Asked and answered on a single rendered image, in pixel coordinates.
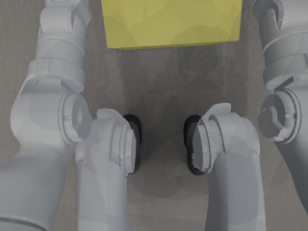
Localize robot left upper arm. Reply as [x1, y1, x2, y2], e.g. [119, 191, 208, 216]
[0, 90, 92, 231]

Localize carton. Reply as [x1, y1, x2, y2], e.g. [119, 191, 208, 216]
[101, 0, 243, 50]

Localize robot right forearm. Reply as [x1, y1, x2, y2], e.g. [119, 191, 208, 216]
[252, 0, 308, 91]

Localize robot right foot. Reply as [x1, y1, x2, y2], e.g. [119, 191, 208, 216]
[183, 115, 205, 176]

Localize robot right upper arm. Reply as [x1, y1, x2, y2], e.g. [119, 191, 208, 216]
[257, 89, 308, 215]

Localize robot foot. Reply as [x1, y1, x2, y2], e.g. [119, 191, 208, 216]
[183, 115, 205, 176]
[123, 114, 142, 174]

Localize robot left foot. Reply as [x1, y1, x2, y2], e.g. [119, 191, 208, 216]
[123, 114, 142, 174]

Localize robot left forearm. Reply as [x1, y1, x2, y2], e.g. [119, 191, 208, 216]
[10, 0, 91, 131]

